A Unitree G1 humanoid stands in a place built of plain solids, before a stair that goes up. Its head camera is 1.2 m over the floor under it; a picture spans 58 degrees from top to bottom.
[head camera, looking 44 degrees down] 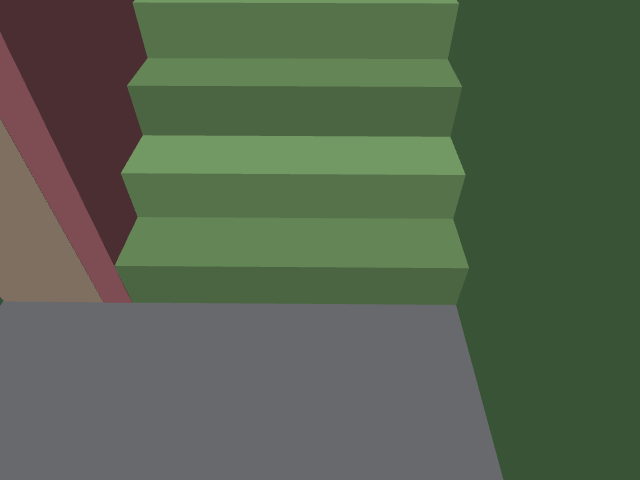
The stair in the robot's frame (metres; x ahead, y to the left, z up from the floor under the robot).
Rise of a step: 0.19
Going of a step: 0.24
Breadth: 1.12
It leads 1 degrees to the right of straight ahead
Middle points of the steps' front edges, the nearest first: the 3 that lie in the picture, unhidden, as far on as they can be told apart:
0.92 0.09 0.19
1.16 0.09 0.38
1.40 0.09 0.57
